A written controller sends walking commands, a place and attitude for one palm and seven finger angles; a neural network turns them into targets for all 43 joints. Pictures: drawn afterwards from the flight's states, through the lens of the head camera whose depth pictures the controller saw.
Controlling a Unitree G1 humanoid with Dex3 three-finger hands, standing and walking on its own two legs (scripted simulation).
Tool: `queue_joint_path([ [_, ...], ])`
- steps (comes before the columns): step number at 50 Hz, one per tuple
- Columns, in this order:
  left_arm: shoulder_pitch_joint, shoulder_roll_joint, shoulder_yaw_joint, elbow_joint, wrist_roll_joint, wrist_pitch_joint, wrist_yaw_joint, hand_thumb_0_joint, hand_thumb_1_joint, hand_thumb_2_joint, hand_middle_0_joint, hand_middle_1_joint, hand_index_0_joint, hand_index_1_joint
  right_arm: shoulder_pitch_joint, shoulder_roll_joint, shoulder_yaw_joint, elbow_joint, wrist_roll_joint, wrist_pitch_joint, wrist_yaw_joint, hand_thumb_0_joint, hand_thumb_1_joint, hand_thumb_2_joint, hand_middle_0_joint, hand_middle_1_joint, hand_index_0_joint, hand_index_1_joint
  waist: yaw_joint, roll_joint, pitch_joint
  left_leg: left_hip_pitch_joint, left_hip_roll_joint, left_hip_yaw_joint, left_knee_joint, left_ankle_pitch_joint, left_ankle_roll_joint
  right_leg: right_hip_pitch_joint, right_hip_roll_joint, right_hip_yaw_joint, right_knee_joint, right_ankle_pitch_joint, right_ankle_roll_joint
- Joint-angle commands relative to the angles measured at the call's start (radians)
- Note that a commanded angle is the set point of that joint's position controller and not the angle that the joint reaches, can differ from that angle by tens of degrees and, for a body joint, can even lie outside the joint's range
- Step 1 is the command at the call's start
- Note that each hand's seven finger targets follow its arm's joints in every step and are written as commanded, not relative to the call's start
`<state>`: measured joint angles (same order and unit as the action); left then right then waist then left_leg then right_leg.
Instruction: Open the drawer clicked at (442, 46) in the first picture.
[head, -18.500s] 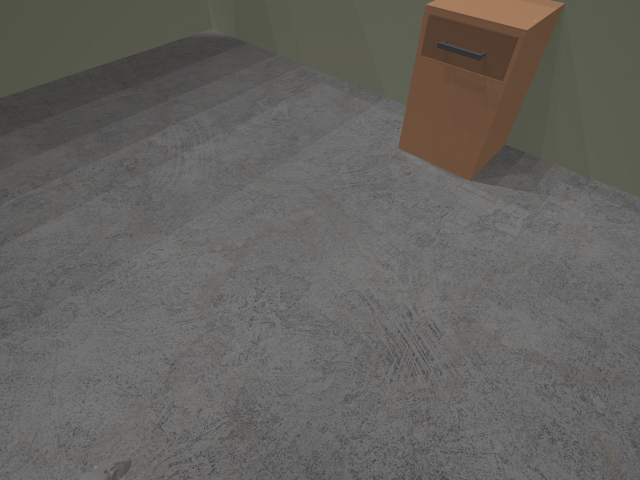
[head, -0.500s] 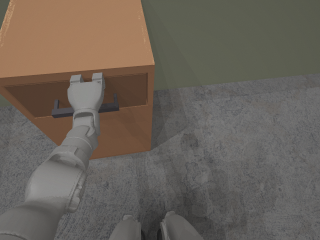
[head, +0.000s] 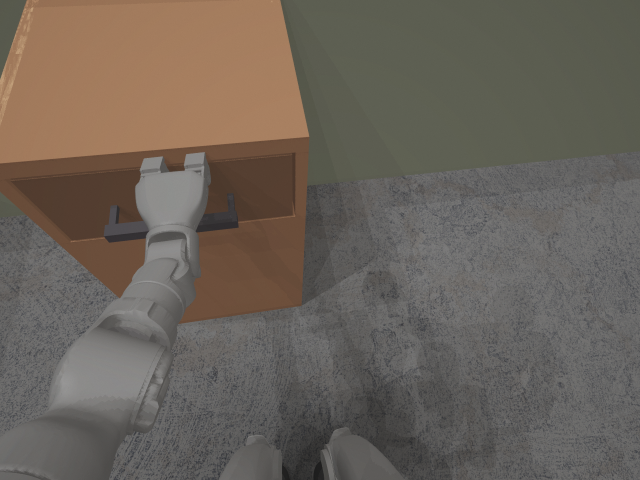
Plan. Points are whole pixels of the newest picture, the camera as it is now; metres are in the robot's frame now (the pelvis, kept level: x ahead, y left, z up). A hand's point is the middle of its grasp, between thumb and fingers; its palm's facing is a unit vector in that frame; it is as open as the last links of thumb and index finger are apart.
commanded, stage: re-aim the fingers above the handle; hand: left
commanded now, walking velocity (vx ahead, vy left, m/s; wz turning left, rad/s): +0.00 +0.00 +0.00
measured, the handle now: (173, 215) +0.53 +0.18 -0.08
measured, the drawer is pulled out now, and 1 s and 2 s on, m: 0.00 0.00 0.00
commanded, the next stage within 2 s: lower the fingers behind the handle in 0.22 s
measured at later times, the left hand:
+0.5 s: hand (185, 218) +0.48 +0.14 -0.03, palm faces +0.01 -0.02 -1.00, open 13.6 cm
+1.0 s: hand (186, 219) +0.48 +0.14 -0.03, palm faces +0.05 +0.01 -1.00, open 13.6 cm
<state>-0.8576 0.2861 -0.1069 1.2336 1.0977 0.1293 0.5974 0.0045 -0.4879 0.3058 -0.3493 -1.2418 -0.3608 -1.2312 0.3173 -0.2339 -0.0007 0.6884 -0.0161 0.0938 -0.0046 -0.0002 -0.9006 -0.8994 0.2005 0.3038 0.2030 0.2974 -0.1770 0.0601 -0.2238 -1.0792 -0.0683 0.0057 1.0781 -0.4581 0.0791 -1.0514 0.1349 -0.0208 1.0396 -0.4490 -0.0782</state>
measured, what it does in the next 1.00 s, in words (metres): stands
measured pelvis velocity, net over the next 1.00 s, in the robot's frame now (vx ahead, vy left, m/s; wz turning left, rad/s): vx -0.03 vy -0.01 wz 0.01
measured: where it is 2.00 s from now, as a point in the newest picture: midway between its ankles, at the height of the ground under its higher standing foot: outside the picture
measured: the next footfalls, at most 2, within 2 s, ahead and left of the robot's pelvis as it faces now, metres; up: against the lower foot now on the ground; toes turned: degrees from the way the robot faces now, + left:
none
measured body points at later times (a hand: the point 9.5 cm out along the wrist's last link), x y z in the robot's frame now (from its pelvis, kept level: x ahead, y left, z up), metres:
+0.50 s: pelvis +0.00 -0.01 -0.01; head +0.11 +0.00 +0.43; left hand +0.48 +0.14 +0.03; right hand +0.02 -0.27 -0.13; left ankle +0.01 +0.07 -0.65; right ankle +0.01 -0.07 -0.65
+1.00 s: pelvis -0.03 -0.01 -0.04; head +0.09 +0.01 +0.39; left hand +0.48 +0.14 +0.02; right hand -0.01 -0.27 -0.16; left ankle +0.01 +0.07 -0.65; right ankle +0.01 -0.07 -0.65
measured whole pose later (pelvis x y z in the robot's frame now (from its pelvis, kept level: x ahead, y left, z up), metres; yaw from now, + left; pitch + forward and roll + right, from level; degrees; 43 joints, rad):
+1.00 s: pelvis -0.03 -0.01 -0.04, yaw +0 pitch +29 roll -2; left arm -1.00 0.34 -0.14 1.30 1.10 0.16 0.59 0.00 -0.49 0.31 -0.34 -1.26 -0.30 -1.34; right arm 0.31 -0.24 0.04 0.69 -0.01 0.06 -0.01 0.00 -0.90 -0.90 0.20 0.30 0.20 0.30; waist -0.20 0.06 -0.24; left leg -1.28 -0.06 -0.01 1.25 -0.47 0.07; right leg -1.25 0.13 -0.06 1.20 -0.46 -0.09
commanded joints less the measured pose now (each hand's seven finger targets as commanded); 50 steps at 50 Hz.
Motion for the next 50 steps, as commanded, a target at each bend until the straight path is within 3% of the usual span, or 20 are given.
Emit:
queue_joint_path([
  [1,-0.455,0.292,0.071,-0.162,0.003,0.025,0.016,0.0,-0.5,0.3,-0.3,-1.2,-0.3,-1.2,0.128,-0.162,-0.061,-0.06,-0.004,-0.017,-0.012,0.0,-0.9,-0.9,0.2,0.3,0.2,0.3,-0.008,0.004,-0.426,0.266,0.036,-0.041,-0.094,0.231,-0.016,0.263,-0.06,0.065,-0.156,0.246,0.045],
  [5,-0.45,0.271,0.059,-0.159,-0.007,0.026,0.013,0.0,-0.5,0.3,-0.3,-1.2,-0.3,-1.2,0.124,-0.158,-0.059,-0.062,-0.006,-0.017,-0.011,0.0,-0.9,-0.9,0.2,0.3,0.2,0.3,-0.014,0.004,-0.399,0.251,0.035,-0.037,-0.096,0.223,-0.013,0.272,-0.06,0.067,-0.164,0.249,0.045],
  [7,-0.431,0.282,0.062,-0.145,-0.007,0.027,0.011,0.0,-0.5,0.3,-0.3,-1.2,-0.3,-1.2,0.125,-0.159,-0.057,-0.063,-0.005,-0.017,-0.012,0.0,-0.9,-0.9,0.2,0.3,0.2,0.3,-0.012,-0.008,-0.382,0.221,0.032,-0.027,-0.086,0.202,-0.011,0.282,-0.061,0.074,-0.167,0.244,0.049],
  [8,-0.437,0.322,0.087,-0.145,-0.004,0.026,0.012,0.0,-0.5,0.3,-0.3,-1.2,-0.3,-1.2,0.123,-0.161,-0.055,-0.061,-0.003,-0.016,-0.014,0.0,-0.9,-0.9,0.2,0.3,0.2,0.3,-0.009,-0.032,-0.401,0.199,0.032,-0.028,-0.083,0.192,-0.01,0.296,-0.063,0.08,-0.166,0.236,0.051],
  [10,-0.465,0.308,0.07,-0.141,-0.008,0.027,0.009,0.0,-0.5,0.3,-0.3,-1.2,-0.3,-1.2,0.12,-0.157,-0.053,-0.059,-0.004,-0.021,-0.016,0.0,-0.9,-0.9,0.2,0.3,0.2,0.3,-0.02,-0.021,-0.381,0.183,0.031,-0.025,-0.084,0.175,-0.007,0.299,-0.065,0.084,-0.171,0.229,0.051],
  [11,-0.463,0.334,0.083,-0.146,0.0,0.023,0.011,0.0,-0.5,0.3,-0.3,-1.2,-0.3,-1.2,0.12,-0.16,-0.052,-0.061,-0.002,-0.021,-0.016,0.0,-0.9,-0.9,0.2,0.3,0.2,0.3,-0.01,-0.013,-0.4,0.178,0.03,-0.024,-0.082,0.174,-0.008,0.304,-0.066,0.088,-0.167,0.227,0.053],
  [15,-0.447,0.326,0.084,-0.154,-0.005,0.027,0.009,0.0,-0.5,0.3,-0.3,-1.2,-0.3,-1.2,0.117,-0.158,-0.053,-0.062,-0.005,-0.021,-0.015,0.0,-0.9,-0.9,0.2,0.3,0.2,0.3,-0.004,0.007,-0.414,0.202,0.029,-0.024,-0.082,0.193,-0.01,0.306,-0.064,0.085,-0.165,0.246,0.049],
  [17,-0.433,0.333,0.081,-0.131,-0.002,0.031,0.008,0.0,-0.5,0.3,-0.3,-1.2,-0.3,-1.2,0.121,-0.159,-0.05,-0.061,-0.004,-0.018,-0.018,0.0,-0.9,-0.9,0.2,0.3,0.2,0.3,-0.01,-0.017,-0.393,0.171,0.028,-0.019,-0.073,0.179,-0.008,0.309,-0.064,0.089,-0.164,0.242,0.053],
  [19,-0.417,0.301,0.063,-0.117,-0.001,0.03,0.006,0.0,-0.5,0.3,-0.3,-1.2,-0.3,-1.2,0.121,-0.157,-0.05,-0.061,-0.004,-0.023,-0.015,0.0,-0.9,-0.9,0.2,0.3,0.2,0.3,-0.013,-0.02,-0.376,0.155,0.028,-0.019,-0.068,0.163,-0.008,0.291,-0.064,0.088,-0.164,0.224,0.053],
  [24,-0.41,0.326,0.069,-0.069,0.007,0.032,0.003,0.0,-0.5,0.3,-0.3,-1.2,-0.3,-1.2,0.117,-0.161,-0.045,-0.054,-0.005,-0.028,-0.015,0.0,-0.9,-0.9,0.2,0.3,0.2,0.3,-0.02,-0.039,-0.353,0.079,0.027,-0.016,-0.041,0.12,-0.008,0.269,-0.068,0.098,-0.151,0.186,0.056],
  [25,-0.429,0.313,0.061,-0.078,0.006,0.031,0.001,0.0,-0.5,0.3,-0.3,-1.2,-0.3,-1.2,0.118,-0.16,-0.045,-0.052,-0.007,-0.029,-0.013,0.0,-0.9,-0.9,0.2,0.3,0.2,0.3,-0.019,-0.01,-0.361,0.091,0.027,-0.021,-0.043,0.132,-0.01,0.258,-0.067,0.092,-0.142,0.194,0.05],
  [27,-0.411,0.283,0.042,-0.049,0.009,0.038,0.003,0.0,-0.5,0.3,-0.3,-1.2,-0.3,-1.2,0.12,-0.163,-0.046,-0.053,-0.008,-0.032,-0.01,0.0,-0.9,-0.9,0.2,0.3,0.2,0.3,-0.027,-0.015,-0.336,0.084,0.028,-0.018,-0.032,0.115,-0.009,0.219,-0.064,0.087,-0.14,0.165,0.052],
  [28,-0.422,0.309,0.056,-0.047,0.014,0.041,0.005,0.0,-0.5,0.3,-0.3,-1.2,-0.3,-1.2,0.118,-0.165,-0.044,-0.049,-0.005,-0.031,-0.01,0.0,-0.9,-0.9,0.2,0.3,0.2,0.3,-0.028,-0.02,-0.338,0.073,0.03,-0.02,-0.028,0.103,-0.01,0.206,-0.065,0.085,-0.137,0.141,0.052],
  [31,-0.46,0.289,0.034,-0.029,0.018,0.052,0.003,0.0,-0.5,0.3,-0.3,-1.2,-0.3,-1.2,0.12,-0.167,-0.044,-0.047,-0.005,-0.036,-0.01,0.0,-0.9,-0.9,0.2,0.3,0.2,0.3,-0.044,-0.019,-0.335,0.057,0.031,-0.026,-0.016,0.077,-0.009,0.164,-0.065,0.077,-0.124,0.1,0.052],
  [33,-0.442,0.301,0.049,-0.022,0.017,0.057,0.004,0.0,-0.5,0.3,-0.3,-1.2,-0.3,-1.2,0.12,-0.17,-0.043,-0.049,-0.007,-0.037,-0.007,0.0,-0.9,-0.9,0.2,0.3,0.2,0.3,-0.032,-0.014,-0.367,0.056,0.031,-0.026,-0.01,0.08,-0.009,0.168,-0.063,0.075,-0.112,0.098,0.05],
  [34,-0.439,0.276,0.031,-0.014,0.013,0.063,0.001,0.0,-0.5,0.3,-0.3,-1.2,-0.3,-1.2,0.118,-0.168,-0.044,-0.051,-0.007,-0.038,-0.006,0.0,-0.9,-0.9,0.2,0.3,0.2,0.3,-0.039,-0.017,-0.353,0.049,0.031,-0.023,-0.006,0.069,-0.008,0.162,-0.063,0.076,-0.115,0.091,0.051],
  [36,-0.435,0.296,0.041,-0.008,0.011,0.068,-0.01,0.0,-0.5,0.3,-0.3,-1.2,-0.3,-1.2,0.12,-0.169,-0.039,-0.051,-0.005,-0.038,-0.006,0.0,-0.9,-0.9,0.2,0.3,0.2,0.3,-0.034,-0.02,-0.361,0.036,0.031,-0.024,-0.001,0.071,-0.008,0.164,-0.063,0.076,-0.105,0.093,0.053],
  [42,-0.427,0.302,0.023,0.052,0.002,0.083,-0.044,0.0,-0.5,0.3,-0.3,-1.2,-0.3,-1.2,0.115,-0.172,-0.025,-0.057,0.003,-0.041,-0.014,0.0,-0.9,-0.9,0.2,0.3,0.2,0.3,-0.049,-0.063,-0.29,-0.054,0.03,-0.022,0.021,-0.021,-0.005,0.124,-0.066,0.084,-0.112,-0.032,0.055],
  [50,-0.457,0.277,-0.001,0.062,-0.003,0.082,-0.07,0.0,-0.5,0.3,-0.3,-1.2,-0.3,-1.2,0.115,-0.173,-0.02,-0.061,0.004,-0.053,-0.02,0.0,-0.9,-0.9,0.2,0.3,0.2,0.3,-0.061,-0.036,-0.285,-0.087,0.033,-0.031,0.047,-0.059,-0.005,0.042,-0.065,0.073,-0.074,-0.092,0.05],
])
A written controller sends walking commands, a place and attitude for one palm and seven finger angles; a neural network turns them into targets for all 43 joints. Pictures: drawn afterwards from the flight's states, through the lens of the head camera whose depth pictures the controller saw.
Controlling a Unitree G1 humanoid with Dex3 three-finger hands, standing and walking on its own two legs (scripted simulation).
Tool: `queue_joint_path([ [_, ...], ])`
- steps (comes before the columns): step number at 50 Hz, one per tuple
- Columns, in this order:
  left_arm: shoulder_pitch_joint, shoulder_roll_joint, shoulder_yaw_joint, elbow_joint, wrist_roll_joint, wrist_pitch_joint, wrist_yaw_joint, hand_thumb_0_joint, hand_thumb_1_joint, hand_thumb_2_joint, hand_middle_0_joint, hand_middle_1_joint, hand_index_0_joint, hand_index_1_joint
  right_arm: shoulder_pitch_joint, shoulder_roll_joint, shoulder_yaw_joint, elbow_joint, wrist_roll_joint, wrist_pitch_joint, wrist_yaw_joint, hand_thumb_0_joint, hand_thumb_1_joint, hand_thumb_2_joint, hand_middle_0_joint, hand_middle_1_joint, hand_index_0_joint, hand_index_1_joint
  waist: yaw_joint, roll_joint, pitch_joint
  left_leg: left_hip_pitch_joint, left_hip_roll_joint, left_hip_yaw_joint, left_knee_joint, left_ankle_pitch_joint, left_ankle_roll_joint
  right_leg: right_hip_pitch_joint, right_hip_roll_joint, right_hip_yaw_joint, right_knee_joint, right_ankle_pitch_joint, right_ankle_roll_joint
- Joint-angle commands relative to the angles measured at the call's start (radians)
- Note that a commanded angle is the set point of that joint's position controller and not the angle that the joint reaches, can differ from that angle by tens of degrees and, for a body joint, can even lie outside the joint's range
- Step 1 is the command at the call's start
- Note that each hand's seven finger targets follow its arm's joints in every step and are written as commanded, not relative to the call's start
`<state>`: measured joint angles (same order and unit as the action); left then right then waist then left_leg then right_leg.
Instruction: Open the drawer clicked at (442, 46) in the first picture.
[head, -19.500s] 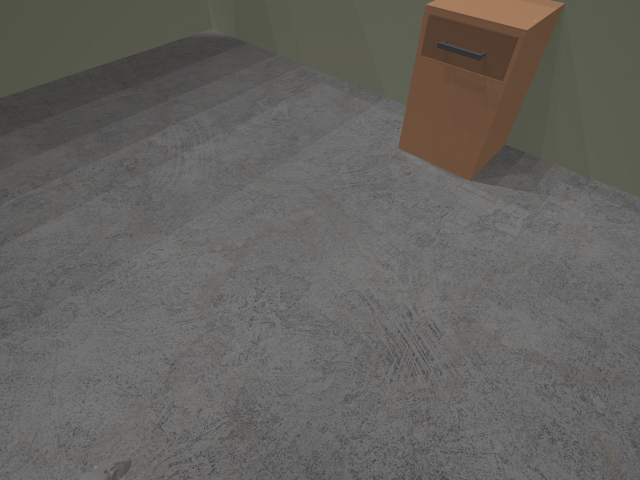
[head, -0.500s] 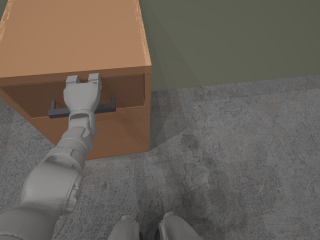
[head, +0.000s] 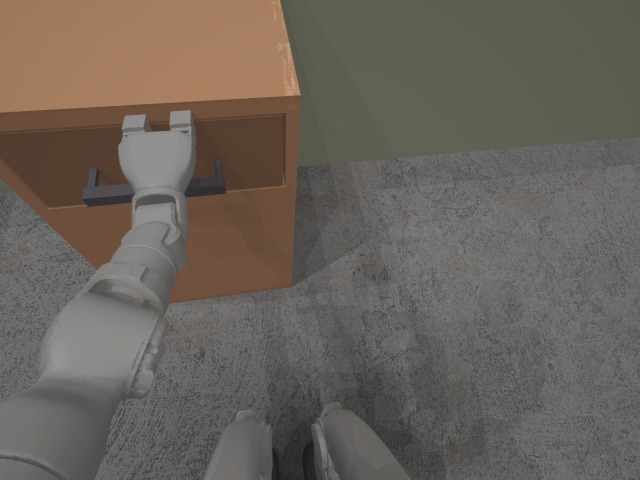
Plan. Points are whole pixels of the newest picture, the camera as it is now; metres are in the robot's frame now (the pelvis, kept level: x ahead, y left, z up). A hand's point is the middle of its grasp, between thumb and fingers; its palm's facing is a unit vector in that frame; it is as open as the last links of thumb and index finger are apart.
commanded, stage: lower the fingers behind the handle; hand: left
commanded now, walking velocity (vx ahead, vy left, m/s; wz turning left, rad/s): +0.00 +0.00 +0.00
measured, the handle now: (157, 180) +0.56 +0.18 -0.05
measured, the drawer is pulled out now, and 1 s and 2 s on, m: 0.00 0.00 0.00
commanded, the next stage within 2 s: lift the fingers back up to retry in 0.92 s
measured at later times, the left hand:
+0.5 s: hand (169, 183) +0.52 +0.15 +0.00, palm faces +0.10 +0.02 -0.99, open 13.7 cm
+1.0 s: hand (169, 182) +0.52 +0.15 +0.00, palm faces +0.09 +0.02 -1.00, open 13.6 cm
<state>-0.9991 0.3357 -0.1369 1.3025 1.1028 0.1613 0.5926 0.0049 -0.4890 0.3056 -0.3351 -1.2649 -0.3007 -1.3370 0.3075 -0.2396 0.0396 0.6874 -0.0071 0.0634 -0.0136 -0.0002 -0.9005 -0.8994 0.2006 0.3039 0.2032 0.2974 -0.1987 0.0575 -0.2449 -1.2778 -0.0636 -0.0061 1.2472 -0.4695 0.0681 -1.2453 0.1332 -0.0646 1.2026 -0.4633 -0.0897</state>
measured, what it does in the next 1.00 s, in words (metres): stands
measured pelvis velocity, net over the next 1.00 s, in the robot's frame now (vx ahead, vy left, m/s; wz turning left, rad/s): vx -0.03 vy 0.02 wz -0.01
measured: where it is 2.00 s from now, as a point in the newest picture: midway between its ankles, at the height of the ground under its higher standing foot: outside the picture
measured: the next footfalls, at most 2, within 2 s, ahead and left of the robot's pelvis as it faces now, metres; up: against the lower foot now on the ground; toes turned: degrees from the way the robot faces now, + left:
none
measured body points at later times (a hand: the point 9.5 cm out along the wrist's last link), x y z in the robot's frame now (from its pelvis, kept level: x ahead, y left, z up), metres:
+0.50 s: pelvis -0.02 +0.02 -0.03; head +0.11 +0.04 +0.40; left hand +0.51 +0.15 +0.05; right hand +0.01 -0.25 -0.14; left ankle +0.05 +0.08 -0.62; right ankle +0.04 -0.07 -0.62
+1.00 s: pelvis -0.03 +0.02 -0.03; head +0.11 +0.04 +0.39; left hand +0.51 +0.15 +0.05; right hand +0.00 -0.24 -0.15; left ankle +0.05 +0.08 -0.62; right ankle +0.04 -0.07 -0.62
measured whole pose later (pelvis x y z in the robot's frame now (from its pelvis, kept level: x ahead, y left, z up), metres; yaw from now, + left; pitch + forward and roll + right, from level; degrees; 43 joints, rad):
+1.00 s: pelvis -0.03 +0.02 -0.03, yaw +0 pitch +30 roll -3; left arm -1.11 0.35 -0.20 1.25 1.09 0.24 0.50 0.01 -0.49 0.31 -0.33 -1.31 -0.30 -1.35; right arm 0.27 -0.24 0.08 0.66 0.02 0.07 -0.07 0.00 -0.90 -0.90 0.20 0.30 0.20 0.30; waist -0.23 0.06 -0.23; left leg -1.43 -0.08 0.03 1.37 -0.46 0.10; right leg -1.40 0.10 -0.06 1.34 -0.47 -0.05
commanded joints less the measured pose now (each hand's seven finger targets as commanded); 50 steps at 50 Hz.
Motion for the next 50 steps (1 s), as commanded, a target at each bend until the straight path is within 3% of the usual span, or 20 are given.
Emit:
queue_joint_path([
  [1,-0.313,0.238,0.034,-0.005,-0.005,0.049,-0.066,0.0,-0.5,0.3,-0.3,-1.2,-0.3,-1.2,0.121,-0.171,-0.059,-0.062,-0.004,-0.023,-0.012,0.0,-0.9,-0.9,0.2,0.3,0.2,0.3,-0.039,-0.039,-0.268,0.105,0.027,-0.018,-0.114,-0.052,0.007,0.227,-0.064,0.119,-0.234,-0.091,0.064],
  [6,-0.289,0.261,0.041,-0.006,-0.013,0.057,-0.085,0.0,-0.5,0.3,-0.3,-1.2,-0.3,-1.2,0.116,-0.172,-0.052,-0.07,0.0,-0.024,-0.019,0.0,-0.9,-0.9,0.2,0.3,0.2,0.3,-0.027,-0.042,-0.277,0.081,0.024,-0.016,-0.103,-0.063,0.007,0.225,-0.064,0.12,-0.222,-0.116,0.062],
  [12,-0.318,0.28,0.037,-0.014,-0.015,0.061,-0.097,0.0,-0.5,0.3,-0.3,-1.2,-0.3,-1.2,0.103,-0.175,-0.045,-0.073,0.007,-0.027,-0.032,0.0,-0.9,-0.9,0.2,0.3,0.2,0.3,-0.036,-0.065,-0.262,0.053,0.022,-0.022,-0.091,-0.099,0.008,0.183,-0.066,0.117,-0.212,-0.187,0.064],
  [15,-0.342,0.256,0.021,-0.018,-0.014,0.065,-0.1,0.0,-0.5,0.3,-0.3,-1.2,-0.3,-1.2,0.099,-0.172,-0.046,-0.067,0.005,-0.031,-0.035,0.0,-0.9,-0.9,0.2,0.3,0.2,0.3,-0.045,-0.032,-0.258,0.071,0.027,-0.034,-0.098,-0.106,0.007,0.136,-0.064,0.1,-0.187,-0.173,0.06],
  [18,-0.325,0.267,0.027,-0.013,-0.009,0.071,-0.102,0.0,-0.5,0.3,-0.3,-1.2,-0.3,-1.2,0.091,-0.178,-0.042,-0.073,0.007,-0.028,-0.038,0.0,-0.9,-0.9,0.2,0.3,0.2,0.3,-0.04,-0.049,-0.274,0.067,0.025,-0.036,-0.085,-0.106,0.007,0.12,-0.064,0.097,-0.174,-0.184,0.06],
  [21,-0.351,0.224,0.002,-0.022,-0.013,0.08,-0.1,0.0,-0.5,0.3,-0.3,-1.2,-0.3,-1.2,0.091,-0.178,-0.044,-0.071,0.005,-0.03,-0.038,0.0,-0.9,-0.9,0.2,0.3,0.2,0.3,-0.054,-0.03,-0.264,0.09,0.029,-0.052,-0.094,-0.114,0.005,0.073,-0.062,0.079,-0.153,-0.172,0.058],
  [29,-0.371,0.261,0.014,-0.014,-0.016,0.114,-0.114,0.0,-0.5,0.3,-0.3,-1.2,-0.3,-1.2,0.08,-0.182,-0.035,-0.072,0.009,-0.021,-0.052,0.0,-0.9,-0.9,0.2,0.3,0.2,0.3,-0.054,-0.036,-0.288,0.081,0.029,-0.06,-0.085,-0.13,0.004,0.054,-0.065,0.072,-0.129,-0.195,0.056],
  [40,-0.418,0.216,-0.022,-0.033,-0.019,0.128,-0.144,0.0,-0.5,0.3,-0.3,-1.2,-0.3,-1.2,0.073,-0.183,-0.033,-0.081,0.016,-0.012,-0.062,0.0,-0.9,-0.9,0.2,0.3,0.2,0.3,-0.072,0.0,-0.275,0.145,0.044,-0.107,-0.113,-0.166,-0.004,-0.032,-0.067,0.048,-0.097,-0.183,0.051],
  [43,-0.397,0.246,-0.002,-0.021,-0.018,0.126,-0.149,0.0,-0.5,0.3,-0.3,-1.2,-0.3,-1.2,0.074,-0.188,-0.03,-0.084,0.016,-0.01,-0.063,0.0,-0.9,-0.9,0.2,0.3,0.2,0.3,-0.063,-0.015,-0.283,0.127,0.043,-0.101,-0.102,-0.162,-0.003,-0.017,-0.066,0.051,-0.095,-0.192,0.051],
  [45,-0.4,0.228,-0.012,-0.032,-0.025,0.121,-0.155,0.0,-0.5,0.3,-0.3,-1.2,-0.3,-1.2,0.074,-0.182,-0.032,-0.086,0.016,-0.01,-0.064,0.0,-0.9,-0.9,0.2,0.3,0.2,0.3,-0.066,-0.033,-0.285,0.108,0.041,-0.091,-0.096,-0.156,0.0,0.001,-0.066,0.056,-0.101,-0.193,0.052],
  [50,-0.396,0.254,-0.004,-0.038,-0.03,0.114,-0.162,0.0,-0.5,0.3,-0.3,-1.2,-0.3,-1.2,0.073,-0.182,-0.029,-0.088,0.019,-0.013,-0.068,0.0,-0.9,-0.9,0.2,0.3,0.2,0.3,-0.059,-0.03,-0.272,0.083,0.036,-0.079,-0.091,-0.169,0.001,0.011,-0.068,0.065,-0.112,-0.221,0.052],
])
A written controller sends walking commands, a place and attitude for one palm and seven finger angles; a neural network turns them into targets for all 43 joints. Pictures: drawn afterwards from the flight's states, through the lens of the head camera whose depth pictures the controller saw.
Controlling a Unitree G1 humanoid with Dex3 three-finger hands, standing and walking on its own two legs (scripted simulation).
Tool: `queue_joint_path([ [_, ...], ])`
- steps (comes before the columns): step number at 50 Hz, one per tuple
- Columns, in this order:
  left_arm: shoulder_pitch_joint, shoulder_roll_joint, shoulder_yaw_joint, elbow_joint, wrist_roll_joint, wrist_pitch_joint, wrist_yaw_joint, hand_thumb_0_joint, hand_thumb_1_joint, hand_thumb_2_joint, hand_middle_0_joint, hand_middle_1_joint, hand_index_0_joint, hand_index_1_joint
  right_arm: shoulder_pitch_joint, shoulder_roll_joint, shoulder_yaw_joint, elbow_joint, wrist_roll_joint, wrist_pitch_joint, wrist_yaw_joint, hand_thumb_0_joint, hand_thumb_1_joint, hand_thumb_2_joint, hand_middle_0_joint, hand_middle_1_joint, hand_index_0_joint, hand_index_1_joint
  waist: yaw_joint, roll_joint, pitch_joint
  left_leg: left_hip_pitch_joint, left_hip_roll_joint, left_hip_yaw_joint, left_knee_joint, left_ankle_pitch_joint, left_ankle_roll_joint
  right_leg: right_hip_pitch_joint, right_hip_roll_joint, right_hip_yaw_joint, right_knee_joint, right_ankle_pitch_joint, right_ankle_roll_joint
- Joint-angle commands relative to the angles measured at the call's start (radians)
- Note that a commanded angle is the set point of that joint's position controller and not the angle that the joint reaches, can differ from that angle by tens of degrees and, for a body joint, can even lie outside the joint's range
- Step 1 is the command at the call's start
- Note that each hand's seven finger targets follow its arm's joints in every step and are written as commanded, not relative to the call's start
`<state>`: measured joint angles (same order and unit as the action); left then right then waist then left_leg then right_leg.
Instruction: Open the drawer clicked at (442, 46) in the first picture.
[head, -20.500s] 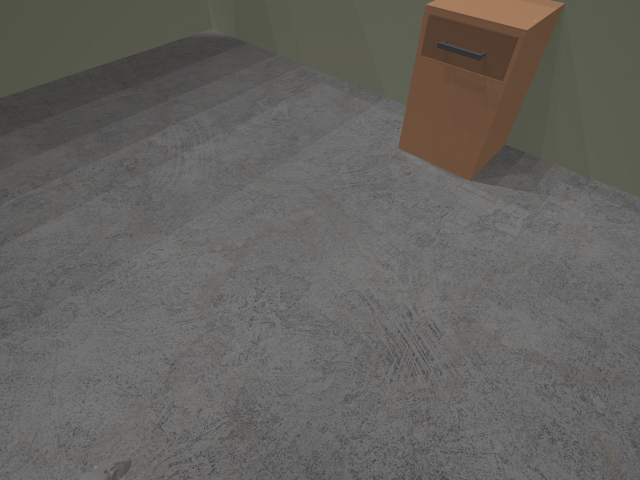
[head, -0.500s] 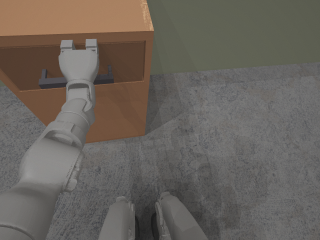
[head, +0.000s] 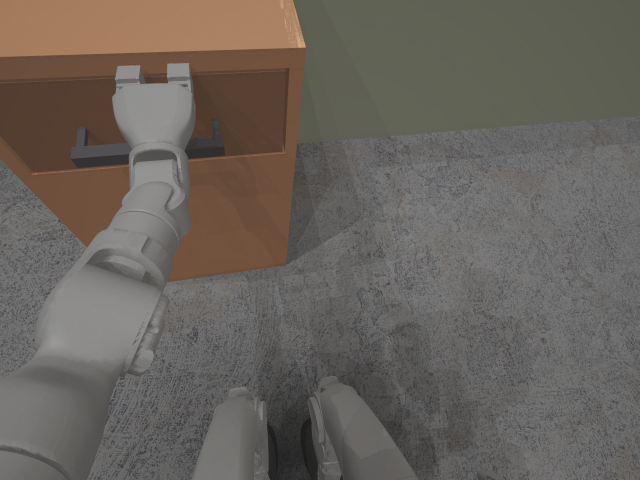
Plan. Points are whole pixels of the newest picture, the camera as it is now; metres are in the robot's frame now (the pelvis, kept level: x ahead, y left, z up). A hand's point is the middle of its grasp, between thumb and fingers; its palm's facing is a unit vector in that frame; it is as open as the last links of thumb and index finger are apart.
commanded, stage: lift the fingers back up to retry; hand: left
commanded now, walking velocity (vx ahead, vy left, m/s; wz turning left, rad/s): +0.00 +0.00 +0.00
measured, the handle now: (151, 140) +0.59 +0.16 -0.01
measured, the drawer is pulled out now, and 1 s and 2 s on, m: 0.00 0.00 0.00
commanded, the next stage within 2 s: re-aim the fingers above the handle in 0.80 s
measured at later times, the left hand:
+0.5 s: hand (164, 138) +0.55 +0.13 +0.04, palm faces +0.01 +0.00 -1.00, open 13.6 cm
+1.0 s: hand (165, 136) +0.55 +0.13 +0.04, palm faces -0.01 -0.04 -1.00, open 13.5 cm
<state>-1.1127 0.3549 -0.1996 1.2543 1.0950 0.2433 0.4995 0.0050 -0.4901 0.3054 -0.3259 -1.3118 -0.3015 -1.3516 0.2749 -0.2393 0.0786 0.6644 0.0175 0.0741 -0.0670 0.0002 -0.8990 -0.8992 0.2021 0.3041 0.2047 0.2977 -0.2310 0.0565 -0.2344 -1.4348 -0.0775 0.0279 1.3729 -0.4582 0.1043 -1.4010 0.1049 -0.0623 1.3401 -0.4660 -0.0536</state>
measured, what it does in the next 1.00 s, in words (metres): rises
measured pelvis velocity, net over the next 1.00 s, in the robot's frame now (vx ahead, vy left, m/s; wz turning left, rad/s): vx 0.06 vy -0.02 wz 0.00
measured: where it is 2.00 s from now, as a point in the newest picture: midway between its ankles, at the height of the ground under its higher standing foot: outside the picture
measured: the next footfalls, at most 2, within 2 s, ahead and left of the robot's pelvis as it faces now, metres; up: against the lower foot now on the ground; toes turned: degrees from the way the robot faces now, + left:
none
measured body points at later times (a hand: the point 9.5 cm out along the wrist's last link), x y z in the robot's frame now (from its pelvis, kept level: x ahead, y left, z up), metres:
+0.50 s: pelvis +0.01 -0.01 +0.03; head +0.15 +0.00 +0.46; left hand +0.54 +0.13 +0.09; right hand +0.02 -0.26 -0.09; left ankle +0.08 +0.06 -0.58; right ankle +0.07 -0.09 -0.58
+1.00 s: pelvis +0.06 -0.02 +0.07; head +0.19 -0.02 +0.50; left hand +0.54 +0.13 +0.09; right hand +0.08 -0.29 -0.06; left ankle +0.08 +0.06 -0.58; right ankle +0.07 -0.09 -0.58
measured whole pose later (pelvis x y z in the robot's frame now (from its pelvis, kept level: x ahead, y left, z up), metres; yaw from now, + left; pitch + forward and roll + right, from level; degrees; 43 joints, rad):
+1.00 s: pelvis +0.06 -0.02 +0.07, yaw +0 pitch +27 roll -2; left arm -0.85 0.31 -0.10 1.20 1.09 0.10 0.58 0.00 -0.49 0.31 -0.36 -1.24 -0.37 -1.23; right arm 0.31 -0.24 0.01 0.69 -0.01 0.09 -0.02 0.00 -0.90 -0.90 0.20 0.30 0.20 0.30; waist -0.17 0.06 -0.22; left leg -1.10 -0.06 0.00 1.09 -0.46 0.07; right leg -1.07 0.14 -0.04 1.04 -0.45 -0.09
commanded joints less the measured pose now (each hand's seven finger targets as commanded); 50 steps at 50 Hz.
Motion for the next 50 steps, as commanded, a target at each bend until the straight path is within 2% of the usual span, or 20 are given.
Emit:
queue_joint_path([
  [1,-0.273,0.243,0.059,0.011,-0.023,0.031,-0.069,0.0,-0.5,0.3,-0.3,-1.2,-0.3,-1.2,0.102,-0.185,-0.065,-0.07,-0.003,-0.024,-0.016,0.0,-0.9,-0.9,0.2,0.3,0.2,0.3,-0.023,-0.034,-0.285,0.226,0.045,-0.104,-0.211,-0.179,-0.033,0.179,-0.04,0.068,-0.256,-0.233,0.019],
  [13,-0.312,0.279,0.08,-0.013,-0.035,0.009,-0.076,0.0,-0.5,0.3,-0.3,-1.2,-0.3,-1.2,0.161,-0.183,-0.069,-0.072,0.001,-0.023,-0.016,0.0,-0.9,-0.9,0.2,0.3,0.2,0.3,-0.022,-0.02,-0.307,0.277,0.059,-0.099,-0.247,-0.168,-0.035,0.266,-0.04,0.076,-0.304,-0.185,0.03],
  [15,-0.319,0.309,0.111,-0.052,-0.045,-0.005,-0.071,0.0,-0.5,0.3,-0.3,-1.2,-0.3,-1.2,0.166,-0.177,-0.071,-0.074,-0.002,-0.026,-0.016,0.0,-0.9,-0.9,0.2,0.3,0.2,0.3,-0.01,-0.018,-0.326,0.283,0.06,-0.092,-0.255,-0.154,-0.033,0.303,-0.041,0.083,-0.317,-0.166,0.031],
  [20,-0.338,0.295,0.108,-0.104,-0.046,-0.031,-0.054,0.0,-0.5,0.3,-0.3,-1.2,-0.3,-1.2,0.173,-0.173,-0.078,-0.079,-0.002,-0.032,-0.011,0.0,-0.9,-0.9,0.2,0.3,0.2,0.3,-0.007,-0.005,-0.319,0.335,0.06,-0.096,-0.292,-0.143,-0.033,0.333,-0.039,0.083,-0.348,-0.14,0.032],
  [21,-0.335,0.335,0.137,-0.117,-0.04,-0.039,-0.046,0.0,-0.5,0.3,-0.3,-1.2,-0.3,-1.2,0.18,-0.179,-0.079,-0.078,-0.002,-0.031,-0.011,0.0,-0.9,-0.9,0.2,0.3,0.2,0.3,0.004,-0.015,-0.344,0.348,0.061,-0.095,-0.295,-0.132,-0.033,0.352,-0.039,0.084,-0.351,-0.136,0.033],
  [22,-0.355,0.311,0.12,-0.144,-0.039,-0.044,-0.041,0.0,-0.5,0.3,-0.3,-1.2,-0.3,-1.2,0.181,-0.175,-0.083,-0.08,-0.002,-0.034,-0.01,0.0,-0.9,-0.9,0.2,0.3,0.2,0.3,-0.001,0.01,-0.364,0.37,0.062,-0.092,-0.299,-0.115,-0.032,0.363,-0.038,0.086,-0.355,-0.115,0.032],
  [26,-0.369,0.329,0.146,-0.202,-0.044,-0.059,-0.017,0.0,-0.5,0.3,-0.3,-1.2,-0.3,-1.2,0.195,-0.174,-0.091,-0.073,-0.003,-0.034,-0.006,0.0,-0.9,-0.9,0.2,0.3,0.2,0.3,0.013,0.019,-0.409,0.45,0.064,-0.098,-0.336,-0.067,-0.034,0.423,-0.037,0.084,-0.381,-0.058,0.03],
  [29,-0.357,0.341,0.161,-0.209,-0.048,-0.063,0.002,0.0,-0.5,0.3,-0.3,-1.2,-0.3,-1.2,0.198,-0.172,-0.094,-0.065,-0.005,-0.031,-0.004,0.0,-0.9,-0.9,0.2,0.3,0.2,0.3,0.019,0.004,-0.401,0.474,0.063,-0.09,-0.363,-0.04,-0.032,0.479,-0.036,0.09,-0.416,-0.037,0.031],
  [31,-0.369,0.326,0.16,-0.257,-0.044,-0.079,0.015,0.0,-0.5,0.3,-0.3,-1.2,-0.3,-1.2,0.204,-0.171,-0.104,-0.063,-0.006,-0.03,-0.003,0.0,-0.9,-0.9,0.2,0.3,0.2,0.3,0.023,0.025,-0.451,0.552,0.066,-0.096,-0.378,0.019,-0.035,0.498,-0.034,0.089,-0.427,0.015,0.028],
  [35,-0.291,0.269,0.148,-0.201,-0.038,-0.093,0.037,0.0,-0.5,0.3,-0.3,-1.2,-0.3,-1.2,0.206,-0.164,-0.109,-0.041,-0.015,-0.023,0.01,0.0,-0.9,-0.9,0.2,0.3,0.2,0.3,0.025,0.0,-0.389,0.554,0.064,-0.087,-0.386,0.091,-0.035,0.523,-0.031,0.088,-0.449,0.082,0.024],
  [36,-0.275,0.293,0.168,-0.2,-0.031,-0.103,0.046,0.0,-0.5,0.3,-0.3,-1.2,-0.3,-1.2,0.209,-0.168,-0.111,-0.038,-0.017,-0.021,0.01,0.0,-0.9,-0.9,0.2,0.3,0.2,0.3,0.032,-0.005,-0.388,0.544,0.064,-0.082,-0.377,0.104,-0.035,0.529,-0.031,0.093,-0.445,0.095,0.025],
  [37,-0.262,0.263,0.149,-0.194,-0.028,-0.106,0.051,0.0,-0.5,0.3,-0.3,-1.2,-0.3,-1.2,0.21,-0.164,-0.113,-0.039,-0.02,-0.021,0.013,0.0,-0.9,-0.9,0.2,0.3,0.2,0.3,0.029,-0.002,-0.38,0.538,0.06,-0.079,-0.376,0.11,-0.035,0.537,-0.03,0.093,-0.448,0.104,0.023],
  [39,-0.247,0.271,0.157,-0.175,-0.022,-0.108,0.066,0.0,-0.5,0.3,-0.3,-1.2,-0.3,-1.2,0.205,-0.164,-0.115,-0.031,-0.024,-0.018,0.018,0.0,-0.9,-0.9,0.2,0.3,0.2,0.3,0.028,-0.013,-0.356,0.518,0.057,-0.067,-0.371,0.117,-0.033,0.554,-0.031,0.102,-0.459,0.121,0.025],
  [41,-0.266,0.267,0.157,-0.202,-0.013,-0.116,0.081,0.0,-0.5,0.3,-0.3,-1.2,-0.3,-1.2,0.205,-0.162,-0.122,-0.031,-0.027,-0.016,0.022,0.0,-0.9,-0.9,0.2,0.3,0.2,0.3,0.027,0.004,-0.39,0.541,0.055,-0.063,-0.369,0.155,-0.035,0.574,-0.033,0.11,-0.455,0.17,0.026],
  [42,-0.236,0.29,0.184,-0.194,-0.012,-0.112,0.091,0.0,-0.5,0.3,-0.3,-1.2,-0.3,-1.2,0.204,-0.165,-0.123,-0.026,-0.03,-0.013,0.026,0.0,-0.9,-0.9,0.2,0.3,0.2,0.3,0.042,0.014,-0.392,0.552,0.054,-0.062,-0.37,0.178,-0.037,0.584,-0.032,0.108,-0.452,0.197,0.022],
  [44,-0.22,0.255,0.167,-0.206,-0.01,-0.106,0.101,0.0,-0.5,0.3,-0.3,-1.2,-0.3,-1.2,0.199,-0.159,-0.129,-0.028,-0.033,-0.007,0.032,0.0,-0.9,-0.9,0.2,0.3,0.2,0.3,0.045,0.03,-0.413,0.578,0.05,-0.055,-0.37,0.211,-0.039,0.606,-0.031,0.112,-0.456,0.243,0.022],
  [45,-0.223,0.269,0.177,-0.213,-0.014,-0.102,0.103,0.0,-0.5,0.3,-0.3,-1.2,-0.3,-1.2,0.196,-0.157,-0.128,-0.025,-0.033,-0.002,0.035,0.0,-0.9,-0.9,0.2,0.3,0.2,0.3,0.049,0.034,-0.419,0.589,0.05,-0.058,-0.375,0.233,-0.041,0.623,-0.032,0.109,-0.454,0.271,0.02],
  [46,-0.232,0.257,0.165,-0.213,-0.007,-0.101,0.108,0.0,-0.5,0.3,-0.3,-1.2,-0.3,-1.2,0.196,-0.157,-0.13,-0.024,-0.033,0.0,0.035,0.0,-0.9,-0.9,0.2,0.3,0.2,0.3,0.037,0.036,-0.416,0.592,0.05,-0.055,-0.372,0.241,-0.041,0.619,-0.032,0.113,-0.456,0.286,0.024],
  [47,-0.208,0.272,0.184,-0.209,-0.009,-0.097,0.111,0.0,-0.5,0.3,-0.3,-1.2,-0.3,-1.2,0.198,-0.158,-0.129,-0.022,-0.035,0.003,0.038,0.0,-0.9,-0.9,0.2,0.3,0.2,0.3,0.052,0.037,-0.416,0.592,0.048,-0.054,-0.373,0.25,-0.041,0.637,-0.031,0.111,-0.453,0.301,0.023],
  [50,-0.181,0.268,0.189,-0.212,-0.019,-0.093,0.107,0.0,-0.5,0.3,-0.3,-1.2,-0.3,-1.2,0.182,-0.152,-0.132,-0.027,-0.037,0.01,0.04,0.0,-0.9,-0.9,0.2,0.3,0.2,0.3,0.055,0.009,-0.436,0.581,0.043,-0.043,-0.372,0.267,-0.039,0.698,-0.036,0.123,-0.46,0.364,0.028],
])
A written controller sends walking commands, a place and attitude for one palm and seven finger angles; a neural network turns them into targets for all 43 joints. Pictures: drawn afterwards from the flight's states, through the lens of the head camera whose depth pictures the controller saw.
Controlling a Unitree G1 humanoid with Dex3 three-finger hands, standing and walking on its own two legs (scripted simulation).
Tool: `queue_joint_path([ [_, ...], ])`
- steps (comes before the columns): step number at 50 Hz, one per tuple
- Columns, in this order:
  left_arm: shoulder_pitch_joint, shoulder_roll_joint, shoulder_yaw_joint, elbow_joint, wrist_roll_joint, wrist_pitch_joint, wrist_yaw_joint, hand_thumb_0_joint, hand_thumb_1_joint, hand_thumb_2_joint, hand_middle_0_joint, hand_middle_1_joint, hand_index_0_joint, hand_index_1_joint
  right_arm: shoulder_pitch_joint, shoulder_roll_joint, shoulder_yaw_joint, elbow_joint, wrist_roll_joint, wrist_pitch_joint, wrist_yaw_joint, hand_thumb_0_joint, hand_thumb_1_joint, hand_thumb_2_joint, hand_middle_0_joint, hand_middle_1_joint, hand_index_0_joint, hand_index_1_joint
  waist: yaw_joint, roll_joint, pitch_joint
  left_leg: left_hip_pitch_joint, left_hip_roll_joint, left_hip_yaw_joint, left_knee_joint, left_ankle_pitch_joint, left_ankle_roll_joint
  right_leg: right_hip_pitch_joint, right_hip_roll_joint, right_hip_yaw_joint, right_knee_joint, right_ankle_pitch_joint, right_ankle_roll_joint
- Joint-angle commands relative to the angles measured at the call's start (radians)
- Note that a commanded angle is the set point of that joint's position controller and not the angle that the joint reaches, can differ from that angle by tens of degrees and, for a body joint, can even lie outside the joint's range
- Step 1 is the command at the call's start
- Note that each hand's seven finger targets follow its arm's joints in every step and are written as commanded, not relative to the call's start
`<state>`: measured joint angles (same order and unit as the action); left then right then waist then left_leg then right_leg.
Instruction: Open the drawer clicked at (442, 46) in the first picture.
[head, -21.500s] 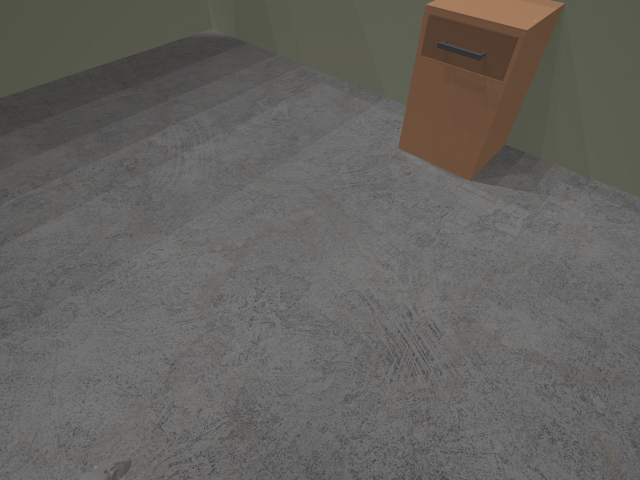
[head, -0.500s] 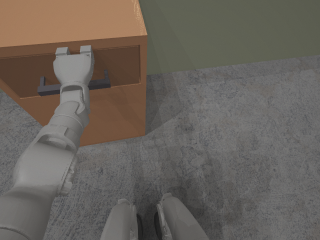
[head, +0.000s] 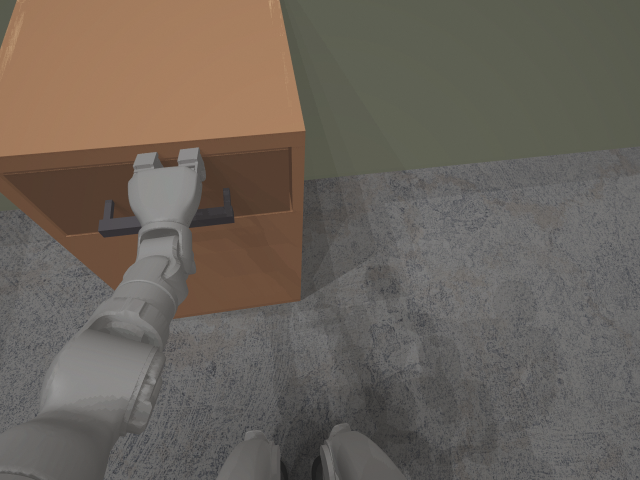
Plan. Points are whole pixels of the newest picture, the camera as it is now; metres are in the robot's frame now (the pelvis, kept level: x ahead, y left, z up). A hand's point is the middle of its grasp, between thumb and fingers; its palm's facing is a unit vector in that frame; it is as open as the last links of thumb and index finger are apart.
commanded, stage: re-aim the fingers above the handle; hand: left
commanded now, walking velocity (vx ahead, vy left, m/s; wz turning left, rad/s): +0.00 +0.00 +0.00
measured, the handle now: (169, 210) +0.53 +0.19 -0.08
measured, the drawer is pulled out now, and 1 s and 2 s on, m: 0.00 0.00 0.00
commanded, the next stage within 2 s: lower the fingers behind the handle in 1.92 s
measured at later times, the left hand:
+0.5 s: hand (175, 214) +0.48 +0.16 -0.03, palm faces -0.02 -0.03 -1.00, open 13.6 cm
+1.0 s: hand (160, 224) +0.47 +0.18 -0.03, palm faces -0.07 -0.05 -1.00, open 13.8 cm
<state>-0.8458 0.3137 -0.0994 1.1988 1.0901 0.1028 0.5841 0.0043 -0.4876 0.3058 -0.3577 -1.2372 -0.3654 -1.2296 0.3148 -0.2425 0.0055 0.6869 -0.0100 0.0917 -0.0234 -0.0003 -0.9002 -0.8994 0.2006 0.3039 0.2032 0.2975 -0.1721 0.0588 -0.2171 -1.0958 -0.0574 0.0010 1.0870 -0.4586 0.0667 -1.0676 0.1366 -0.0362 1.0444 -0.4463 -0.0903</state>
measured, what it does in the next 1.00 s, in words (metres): stands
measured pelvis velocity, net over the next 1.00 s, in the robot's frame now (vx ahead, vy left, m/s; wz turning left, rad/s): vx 0.01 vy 0.00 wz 0.01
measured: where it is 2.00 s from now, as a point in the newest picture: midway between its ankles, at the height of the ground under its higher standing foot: outside the picture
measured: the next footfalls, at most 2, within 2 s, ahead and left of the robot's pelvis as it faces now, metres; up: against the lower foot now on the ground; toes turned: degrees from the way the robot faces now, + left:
none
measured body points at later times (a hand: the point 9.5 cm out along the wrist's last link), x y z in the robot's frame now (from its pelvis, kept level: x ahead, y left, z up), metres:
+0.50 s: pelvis +0.01 -0.01 +0.00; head +0.13 -0.01 +0.44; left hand +0.48 +0.16 +0.03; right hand +0.03 -0.27 -0.13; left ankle +0.02 +0.08 -0.65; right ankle +0.01 -0.06 -0.65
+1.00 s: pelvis +0.01 +0.00 +0.00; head +0.13 +0.01 +0.44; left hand +0.47 +0.18 +0.02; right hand +0.04 -0.26 -0.13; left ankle +0.02 +0.08 -0.65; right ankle +0.01 -0.06 -0.65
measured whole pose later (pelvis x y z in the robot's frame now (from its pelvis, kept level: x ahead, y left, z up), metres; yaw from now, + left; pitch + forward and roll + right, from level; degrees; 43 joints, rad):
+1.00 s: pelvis +0.01 +0.00 +0.00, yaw +1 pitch +26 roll -2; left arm -0.76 0.35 -0.12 1.13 1.08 0.02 0.51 0.00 -0.49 0.31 -0.32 -1.20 -0.32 -1.20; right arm 0.32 -0.23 -0.03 0.71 -0.01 0.10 0.00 0.00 -0.90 -0.90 0.20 0.30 0.20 0.30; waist -0.14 0.06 -0.23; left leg -1.06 -0.06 -0.01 1.07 -0.47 0.07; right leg -1.02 0.13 -0.04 1.03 -0.46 -0.09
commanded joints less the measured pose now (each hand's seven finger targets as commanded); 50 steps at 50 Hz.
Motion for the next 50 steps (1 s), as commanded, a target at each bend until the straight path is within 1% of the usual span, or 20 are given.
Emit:
queue_joint_path([
  [1,-0.449,0.314,0.086,-0.162,-0.007,0.044,0.023,0.0,-0.5,0.3,-0.3,-1.2,-0.3,-1.2,0.141,-0.148,-0.059,-0.051,-0.007,-0.004,-0.006,0.0,-0.9,-0.9,0.2,0.3,0.2,0.3,-0.01,-0.008,-0.463,0.233,0.023,-0.013,-0.083,0.268,0.0,0.38,-0.071,0.107,-0.165,0.367,0.072],
  [6,-0.396,0.309,0.089,-0.166,-0.01,0.031,0.016,0.0,-0.5,0.3,-0.3,-1.2,-0.3,-1.2,0.124,-0.142,-0.058,-0.058,-0.007,0.0,-0.004,0.0,-0.9,-0.9,0.2,0.3,0.2,0.3,0.003,-0.013,-0.449,0.211,0.018,-0.004,-0.088,0.252,-0.001,0.423,-0.077,0.124,-0.174,0.402,0.077],
  [8,-0.355,0.36,0.124,-0.172,-0.01,0.024,0.014,0.0,-0.5,0.3,-0.3,-1.2,-0.3,-1.2,0.114,-0.143,-0.053,-0.065,-0.006,0.002,-0.005,0.0,-0.9,-0.9,0.2,0.3,0.2,0.3,0.026,-0.024,-0.446,0.174,0.013,0.0,-0.087,0.23,-0.003,0.462,-0.083,0.138,-0.176,0.409,0.079],
  [10,-0.374,0.32,0.098,-0.19,-0.01,0.014,0.012,0.0,-0.5,0.3,-0.3,-1.2,-0.3,-1.2,0.114,-0.137,-0.058,-0.065,-0.009,-0.002,-0.005,0.0,-0.9,-0.9,0.2,0.3,0.2,0.3,0.016,0.007,-0.44,0.196,0.013,0.001,-0.09,0.244,-0.002,0.448,-0.081,0.135,-0.176,0.42,0.073],
  [12,-0.339,0.334,0.111,-0.184,0.002,0.008,0.018,0.0,-0.5,0.3,-0.3,-1.2,-0.3,-1.2,0.115,-0.142,-0.059,-0.065,-0.008,0.0,-0.002,0.0,-0.9,-0.9,0.2,0.3,0.2,0.3,0.03,0.01,-0.429,0.205,0.013,0.001,-0.09,0.245,-0.004,0.431,-0.075,0.127,-0.171,0.397,0.07],
  [17,-0.33,0.331,0.113,-0.168,-0.005,0.007,0.022,0.0,-0.5,0.3,-0.3,-1.2,-0.3,-1.2,0.114,-0.143,-0.06,-0.061,-0.011,-0.005,-0.002,0.0,-0.9,-0.9,0.2,0.3,0.2,0.3,0.018,-0.033,-0.418,0.171,0.013,0.004,-0.077,0.222,-0.002,0.443,-0.081,0.142,-0.176,0.415,0.081],
  [20,-0.359,0.338,0.117,-0.199,-0.006,0.0,0.019,0.0,-0.5,0.3,-0.3,-1.2,-0.3,-1.2,0.116,-0.141,-0.065,-0.06,-0.011,-0.007,0.0,0.0,-0.9,-0.9,0.2,0.3,0.2,0.3,0.022,-0.002,-0.458,0.188,0.011,0.003,-0.078,0.244,-0.003,0.455,-0.082,0.14,-0.169,0.439,0.077],
  [23,-0.373,0.356,0.118,-0.188,0.001,0.009,0.019,0.0,-0.5,0.3,-0.3,-1.2,-0.3,-1.2,0.119,-0.145,-0.062,-0.052,-0.006,-0.005,0.0,0.0,-0.9,-0.9,0.2,0.3,0.2,0.3,0.011,-0.021,-0.446,0.164,0.012,0.002,-0.073,0.22,-0.004,0.452,-0.086,0.148,-0.173,0.427,0.084],
  [27,-0.347,0.338,0.117,-0.194,0.0,0.009,0.021,0.0,-0.5,0.3,-0.3,-1.2,-0.3,-1.2,0.125,-0.146,-0.067,-0.053,-0.01,-0.003,0.003,0.0,-0.9,-0.9,0.2,0.3,0.2,0.3,0.028,0.009,-0.463,0.214,0.011,0.002,-0.084,0.256,-0.003,0.444,-0.077,0.13,-0.167,0.427,0.074],
  [30,-0.349,0.34,0.125,-0.201,-0.011,0.003,0.014,0.0,-0.5,0.3,-0.3,-1.2,-0.3,-1.2,0.117,-0.143,-0.066,-0.052,-0.01,-0.003,0.004,0.0,-0.9,-0.9,0.2,0.3,0.2,0.3,0.023,-0.002,-0.456,0.208,0.013,0.001,-0.087,0.254,-0.003,0.459,-0.08,0.136,-0.174,0.447,0.077],
  [31,-0.321,0.369,0.145,-0.196,-0.007,0.0,0.013,0.0,-0.5,0.3,-0.3,-1.2,-0.3,-1.2,0.115,-0.146,-0.065,-0.052,-0.008,-0.001,0.004,0.0,-0.9,-0.9,0.2,0.3,0.2,0.3,0.039,-0.003,-0.47,0.202,0.012,0.003,-0.086,0.25,-0.004,0.467,-0.081,0.141,-0.171,0.441,0.079],
  [36,-0.307,0.314,0.098,-0.214,0.005,-0.024,-0.006,0.0,-0.5,0.3,-0.3,-1.2,-0.3,-1.2,0.117,-0.141,-0.071,-0.057,-0.003,-0.008,0.004,0.0,-0.9,-0.9,0.2,0.3,0.2,0.3,0.028,-0.007,-0.447,0.216,0.013,-0.002,-0.092,0.243,-0.005,0.449,-0.079,0.14,-0.18,0.431,0.077],
  [37,-0.285,0.285,0.086,-0.226,0.001,-0.031,-0.009,0.0,-0.5,0.3,-0.3,-1.2,-0.3,-1.2,0.119,-0.141,-0.075,-0.06,-0.006,-0.011,0.006,0.0,-0.9,-0.9,0.2,0.3,0.2,0.3,0.033,0.015,-0.44,0.239,0.014,0.001,-0.092,0.249,-0.005,0.436,-0.074,0.135,-0.181,0.427,0.072],
  [40,-0.321,0.16,-0.007,-0.23,-0.007,-0.049,-0.028,0.0,-0.5,0.3,-0.3,-1.2,-0.3,-1.2,0.123,-0.133,-0.086,-0.048,-0.003,-0.02,0.014,0.0,-0.9,-0.9,0.2,0.3,0.2,0.3,-0.006,0.016,-0.4,0.3,0.019,-0.015,-0.097,0.255,-0.004,0.344,-0.065,0.109,-0.192,0.358,0.063],
  [42,-0.308,0.132,-0.027,-0.22,-0.013,-0.057,-0.04,0.0,-0.5,0.3,-0.3,-1.2,-0.3,-1.2,0.134,-0.137,-0.091,-0.042,-0.004,-0.02,0.014,0.0,-0.9,-0.9,0.2,0.3,0.2,0.3,-0.008,0.007,-0.387,0.327,0.022,-0.028,-0.095,0.254,-0.006,0.301,-0.058,0.098,-0.188,0.322,0.058],
  [43,-0.335,0.179,0.001,-0.222,-0.015,-0.063,-0.043,0.0,-0.5,0.3,-0.3,-1.2,-0.3,-1.2,0.131,-0.142,-0.088,-0.036,-0.002,-0.018,0.012,0.0,-0.9,-0.9,0.2,0.3,0.2,0.3,-0.012,-0.014,-0.385,0.314,0.025,-0.03,-0.09,0.244,-0.002,0.291,-0.059,0.099,-0.189,0.305,0.061],
  [44,-0.342,0.226,0.035,-0.237,-0.011,-0.073,-0.043,0.0,-0.5,0.3,-0.3,-1.2,-0.3,-1.2,0.136,-0.146,-0.088,-0.034,-0.004,-0.017,0.009,0.0,-0.9,-0.9,0.2,0.3,0.2,0.3,0.003,0.017,-0.39,0.319,0.026,-0.031,-0.092,0.25,-0.004,0.289,-0.058,0.096,-0.18,0.299,0.057],
  [45,-0.36,0.172,-0.003,-0.247,-0.018,-0.08,-0.048,0.0,-0.5,0.3,-0.3,-1.2,-0.3,-1.2,0.134,-0.143,-0.091,-0.035,-0.007,-0.017,0.011,0.0,-0.9,-0.9,0.2,0.3,0.2,0.3,-0.01,0.031,-0.396,0.342,0.024,-0.036,-0.091,0.269,-0.004,0.268,-0.057,0.091,-0.177,0.308,0.054],
  [46,-0.371,0.193,0.014,-0.26,-0.01,-0.092,-0.042,0.0,-0.5,0.3,-0.3,-1.2,-0.3,-1.2,0.139,-0.143,-0.091,-0.031,-0.006,-0.015,0.012,0.0,-0.9,-0.9,0.2,0.3,0.2,0.3,-0.003,0.029,-0.412,0.357,0.027,-0.043,-0.091,0.278,-0.006,0.253,-0.057,0.084,-0.168,0.296,0.053],
  [50,-0.407,0.158,0.011,-0.313,0.014,-0.11,0.0,0.0,-0.5,0.3,-0.3,-1.2,-0.3,-1.2,0.135,-0.14,-0.101,-0.03,-0.018,-0.011,0.02,0.0,-0.9,-0.9,0.2,0.3,0.2,0.3,0.004,0.104,-0.457,0.462,0.036,-0.066,-0.082,0.37,-0.017,0.17,-0.048,0.058,-0.136,0.294,0.04],
])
